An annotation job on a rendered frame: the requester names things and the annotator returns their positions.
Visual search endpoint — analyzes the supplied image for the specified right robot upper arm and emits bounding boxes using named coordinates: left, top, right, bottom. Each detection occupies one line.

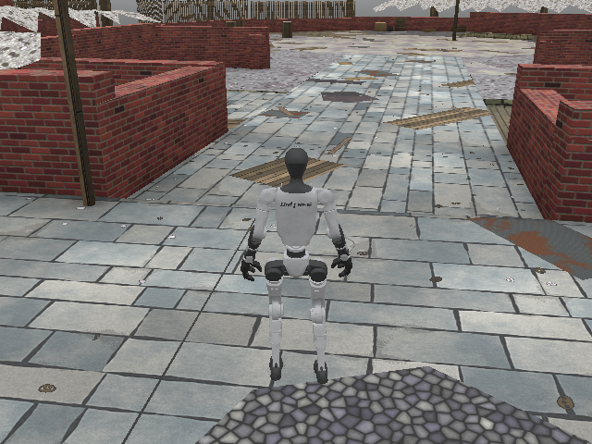
left=315, top=188, right=341, bottom=239

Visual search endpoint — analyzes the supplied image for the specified robot left hand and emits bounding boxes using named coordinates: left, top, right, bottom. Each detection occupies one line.
left=240, top=259, right=262, bottom=281

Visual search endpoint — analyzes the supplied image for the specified right robot forearm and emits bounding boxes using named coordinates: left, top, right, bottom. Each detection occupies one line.
left=332, top=224, right=351, bottom=261

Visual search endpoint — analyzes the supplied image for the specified left robot upper arm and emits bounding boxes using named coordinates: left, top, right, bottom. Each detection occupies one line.
left=253, top=188, right=277, bottom=240

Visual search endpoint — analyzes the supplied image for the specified right robot thigh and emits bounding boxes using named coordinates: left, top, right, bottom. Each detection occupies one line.
left=309, top=258, right=327, bottom=324

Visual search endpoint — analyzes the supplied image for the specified left robot forearm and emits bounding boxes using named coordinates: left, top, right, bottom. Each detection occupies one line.
left=243, top=225, right=262, bottom=263

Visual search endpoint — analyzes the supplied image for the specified left robot foot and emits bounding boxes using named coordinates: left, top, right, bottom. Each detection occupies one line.
left=269, top=355, right=283, bottom=381

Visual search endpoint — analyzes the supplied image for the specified robot right hand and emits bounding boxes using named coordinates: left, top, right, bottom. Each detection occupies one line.
left=331, top=257, right=352, bottom=278

